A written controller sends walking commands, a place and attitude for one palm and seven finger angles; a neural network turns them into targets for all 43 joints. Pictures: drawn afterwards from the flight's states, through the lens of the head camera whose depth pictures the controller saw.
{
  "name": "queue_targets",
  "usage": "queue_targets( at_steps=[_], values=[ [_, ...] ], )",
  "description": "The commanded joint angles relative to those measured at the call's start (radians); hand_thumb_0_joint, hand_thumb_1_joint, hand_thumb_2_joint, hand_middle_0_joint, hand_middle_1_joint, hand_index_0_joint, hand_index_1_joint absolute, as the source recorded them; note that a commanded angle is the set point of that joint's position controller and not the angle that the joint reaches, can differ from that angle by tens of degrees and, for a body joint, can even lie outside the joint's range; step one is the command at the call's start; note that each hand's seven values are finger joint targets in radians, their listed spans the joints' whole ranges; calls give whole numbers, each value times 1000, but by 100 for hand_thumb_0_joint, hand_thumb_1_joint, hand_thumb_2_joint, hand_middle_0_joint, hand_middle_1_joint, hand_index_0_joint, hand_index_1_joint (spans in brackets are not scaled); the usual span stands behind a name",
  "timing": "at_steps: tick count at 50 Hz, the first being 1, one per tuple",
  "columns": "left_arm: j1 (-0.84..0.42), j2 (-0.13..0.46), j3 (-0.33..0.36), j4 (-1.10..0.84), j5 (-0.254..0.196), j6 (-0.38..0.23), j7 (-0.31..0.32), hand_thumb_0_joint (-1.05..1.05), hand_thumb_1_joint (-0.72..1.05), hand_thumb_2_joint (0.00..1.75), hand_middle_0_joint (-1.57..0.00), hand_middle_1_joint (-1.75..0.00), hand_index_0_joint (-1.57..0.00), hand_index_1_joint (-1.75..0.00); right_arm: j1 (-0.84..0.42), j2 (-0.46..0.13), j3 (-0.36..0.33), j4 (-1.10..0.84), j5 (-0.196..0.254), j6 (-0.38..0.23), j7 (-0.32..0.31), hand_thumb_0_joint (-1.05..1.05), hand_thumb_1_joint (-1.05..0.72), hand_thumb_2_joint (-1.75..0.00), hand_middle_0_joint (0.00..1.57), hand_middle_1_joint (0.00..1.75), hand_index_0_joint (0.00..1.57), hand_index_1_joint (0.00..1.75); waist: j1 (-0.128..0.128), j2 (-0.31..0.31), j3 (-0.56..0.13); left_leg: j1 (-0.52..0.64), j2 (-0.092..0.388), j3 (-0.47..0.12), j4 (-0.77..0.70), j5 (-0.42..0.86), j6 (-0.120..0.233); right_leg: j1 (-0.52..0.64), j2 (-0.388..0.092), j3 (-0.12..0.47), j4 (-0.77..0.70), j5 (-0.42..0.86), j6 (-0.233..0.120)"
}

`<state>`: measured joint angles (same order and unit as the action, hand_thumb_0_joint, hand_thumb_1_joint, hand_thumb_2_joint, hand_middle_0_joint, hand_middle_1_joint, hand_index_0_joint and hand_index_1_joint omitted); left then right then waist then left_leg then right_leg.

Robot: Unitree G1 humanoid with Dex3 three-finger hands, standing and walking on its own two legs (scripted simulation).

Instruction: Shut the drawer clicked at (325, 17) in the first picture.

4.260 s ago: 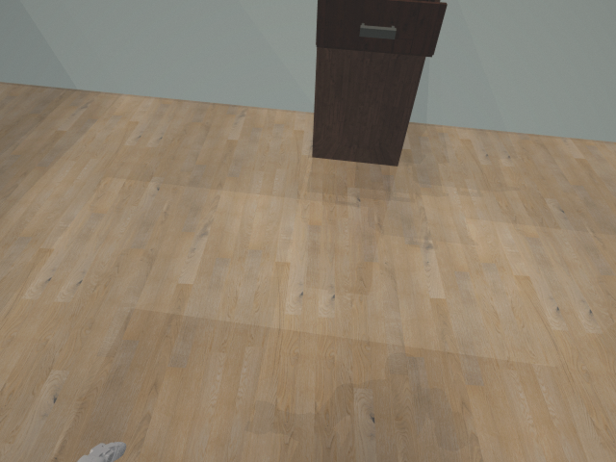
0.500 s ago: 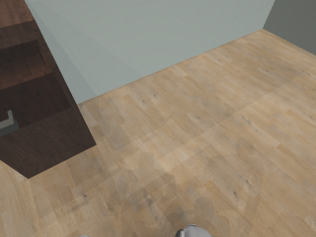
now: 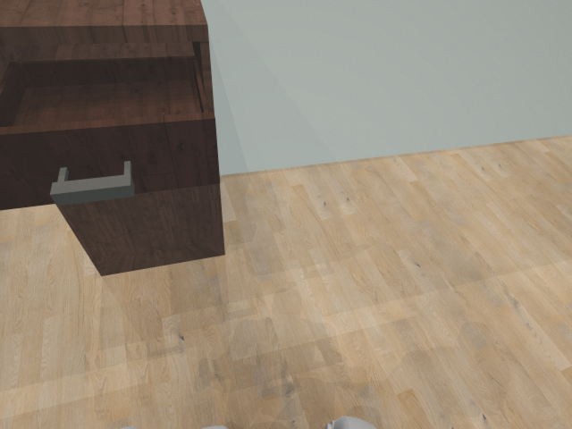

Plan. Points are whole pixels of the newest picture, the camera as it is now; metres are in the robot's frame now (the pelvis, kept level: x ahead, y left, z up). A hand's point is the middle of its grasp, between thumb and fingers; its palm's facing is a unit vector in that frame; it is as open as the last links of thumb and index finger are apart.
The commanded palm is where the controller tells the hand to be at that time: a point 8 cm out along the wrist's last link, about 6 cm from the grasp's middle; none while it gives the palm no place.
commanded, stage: turn to face it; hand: left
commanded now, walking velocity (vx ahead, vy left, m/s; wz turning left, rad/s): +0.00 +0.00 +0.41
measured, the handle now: (95, 179) +0.48 +0.35 +0.03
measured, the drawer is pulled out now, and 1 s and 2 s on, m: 0.28 0.28 0.28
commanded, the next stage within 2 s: take the last steps up to it in 0.36 s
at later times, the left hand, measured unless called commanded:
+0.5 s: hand out of the picture +0.00 +0.14 -0.13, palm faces +0.23 -0.94 -0.26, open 7.4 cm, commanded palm none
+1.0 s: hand out of the picture -0.04 +0.20 -0.15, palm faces +0.30 -0.94 -0.18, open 7.4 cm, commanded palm none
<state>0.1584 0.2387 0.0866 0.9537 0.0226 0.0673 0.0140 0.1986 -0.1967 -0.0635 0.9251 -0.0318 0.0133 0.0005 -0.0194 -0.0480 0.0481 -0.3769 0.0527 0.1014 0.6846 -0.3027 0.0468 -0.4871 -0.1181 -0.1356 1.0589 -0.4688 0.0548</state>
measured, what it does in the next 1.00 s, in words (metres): steps on the spot: right foot, then left foot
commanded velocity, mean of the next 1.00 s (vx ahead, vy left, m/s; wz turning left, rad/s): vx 0.17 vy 0.01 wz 0.14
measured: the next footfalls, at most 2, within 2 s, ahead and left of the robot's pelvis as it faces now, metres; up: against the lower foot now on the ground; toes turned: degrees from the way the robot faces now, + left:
right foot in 0.32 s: +0.05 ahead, -0.15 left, +0.00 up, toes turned +3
left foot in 0.76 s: -0.03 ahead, +0.10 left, +0.00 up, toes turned +20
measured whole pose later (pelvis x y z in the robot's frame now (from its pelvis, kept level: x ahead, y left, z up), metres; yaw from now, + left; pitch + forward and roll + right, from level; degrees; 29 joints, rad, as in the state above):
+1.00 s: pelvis +0.01 +0.02 +0.02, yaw +15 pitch -1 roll +0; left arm 0.30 0.22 0.05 1.08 0.03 0.01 -0.02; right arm 0.36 -0.14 -0.02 1.08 -0.02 -0.05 -0.02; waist 0.01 -0.04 0.03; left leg -0.02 -0.01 0.10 0.30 -0.27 0.04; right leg -0.54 -0.10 -0.06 1.03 -0.25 0.02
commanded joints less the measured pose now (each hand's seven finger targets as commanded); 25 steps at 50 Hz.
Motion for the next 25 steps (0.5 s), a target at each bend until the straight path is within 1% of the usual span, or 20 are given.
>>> queue_targets(
  at_steps=[1,2,4,6,8,10,12,13,14,15,16,17,18,19,20,21,22,23,24,25],
  values=[
    [15,55,12,-81,-2,-33,-6,0,90,90,-20,-30,-20,-30,-3,-184,-34,-75,5,-14,-18,0,-90,-90,20,30,20,30,11,214,-91,167,202,-293,-384,211,91,-97,6,111,99,104,23],
    [23,56,10,-72,-3,-34,-7,0,90,90,-20,-30,-20,-30,4,-185,-33,-75,9,-15,-19,0,-90,-90,20,30,20,30,9,180,-111,196,188,-278,-378,254,93,-87,16,109,73,115,26],
    [23,52,4,-77,-8,-32,-2,0,90,90,-20,-30,-20,-30,31,-192,-37,-66,8,-11,-18,0,-90,-90,20,30,20,30,-5,151,-121,243,199,-294,-373,280,114,-66,26,108,-10,86,30],
    [6,49,-1,-85,-10,-31,4,0,90,90,-20,-30,-20,-30,60,-197,-39,-54,6,-5,-17,0,-90,-90,20,30,20,30,-23,148,-119,272,210,-329,-369,295,132,-48,38,108,-94,44,29],
    [9,43,-7,-88,-11,-33,6,0,90,90,-20,-30,-20,-30,57,-200,-39,-50,5,1,-15,0,-90,-90,20,30,20,30,-26,169,-120,279,213,-339,-360,322,140,-9,50,103,-180,15,26],
    [35,38,-11,-83,-14,-37,10,0,90,90,-20,-30,-20,-30,42,-204,-39,-50,4,8,-12,0,-90,-90,20,30,20,30,-20,199,-110,234,202,-347,-348,344,135,73,69,94,-279,14,17],
    [82,43,-13,-66,-17,-43,13,0,90,90,-20,-30,-20,-30,17,-203,-39,-51,6,13,-7,0,-90,-90,20,30,20,30,0,209,-107,185,184,-352,-324,374,123,162,89,87,-389,61,7],
    [118,43,-13,-57,-18,-48,15,0,90,90,-20,-30,-20,-30,2,-200,-38,-52,8,15,-6,0,-90,-90,20,30,20,30,17,215,-113,158,166,-341,-305,362,107,220,94,79,-469,122,4],
    [156,51,-12,-44,-18,-54,18,0,90,90,-20,-30,-20,-30,-14,-190,-35,-54,15,16,-3,0,-90,-90,20,30,20,30,37,187,-120,103,139,-323,-267,311,76,314,86,76,-596,222,1],
    [181,85,-6,-39,-11,-63,23,0,90,90,-20,-30,-20,-30,-15,-155,-32,-57,22,17,1,0,-90,-90,20,30,20,30,49,89,-119,13,77,-274,-184,192,22,405,15,146,-724,264,-16],
    [186,175,7,-41,5,-72,29,0,90,90,-20,-30,-20,-30,-12,-82,-20,-77,30,19,5,0,-90,-90,20,30,20,30,48,-197,-83,-165,-68,-123,15,-73,-60,452,-225,412,-814,290,-102],
    [157,218,10,-65,3,-70,28,0,90,90,-20,-30,-20,-30,-43,-108,-26,-95,22,27,4,0,-90,-90,20,30,20,30,57,-224,-63,-148,-85,-130,214,-258,-72,315,-361,474,-828,408,-199],
    [113,180,5,-73,2,-71,30,0,90,90,-20,-30,-20,-30,-49,-121,-34,-80,16,38,5,0,-90,-90,20,30,20,30,40,-141,-43,-132,-63,-174,347,-226,-63,242,-319,395,-821,366,-222],
    [63,152,4,-79,0,-72,32,0,90,90,-20,-30,-20,-30,-33,-116,-36,-56,12,47,7,0,-90,-90,20,30,20,30,15,-177,-10,-150,-50,-176,420,-181,-66,215,-260,344,-820,340,-202],
    [45,128,-7,-83,-2,-74,27,0,90,90,-20,-30,-20,-30,-22,-117,-35,-32,11,49,10,0,-90,-90,20,30,20,30,4,-132,15,-150,-46,-157,475,-127,-75,214,-208,285,-799,374,-180],
    [37,111,-11,-82,-3,-78,25,0,90,90,-20,-30,-20,-30,4,-108,-34,-19,11,47,12,0,-90,-90,20,30,20,30,-6,-122,14,-160,-39,-143,491,-88,-83,242,-184,224,-778,418,-169],
    [47,105,-13,-78,-3,-79,27,0,90,90,-20,-30,-20,-30,11,-104,-32,-11,15,46,14,0,-90,-90,20,30,20,30,-4,-101,4,-155,-38,-128,479,-76,-90,263,-174,189,-766,468,-163],
    [72,100,-15,-71,0,-83,27,0,90,90,-20,-30,-20,-30,2,-90,-27,-5,15,44,13,0,-90,-90,20,30,20,30,8,-107,-3,-143,-34,-119,440,-78,-96,287,-167,180,-757,499,-163],
    [107,104,-14,-60,2,-86,25,0,90,90,-20,-30,-20,-30,-6,-85,-23,-4,14,42,13,0,-90,-90,20,30,20,30,25,-107,-18,-137,-30,-106,397,-80,-101,327,-174,180,-766,453,-164],
    [146,103,-13,-42,4,-88,23,0,90,90,-20,-30,-20,-30,-29,-81,-21,-9,11,41,14,0,-90,-90,20,30,20,30,46,-110,-15,-137,-24,-94,357,-83,-104,344,-179,199,-785,373,-166]
  ],
)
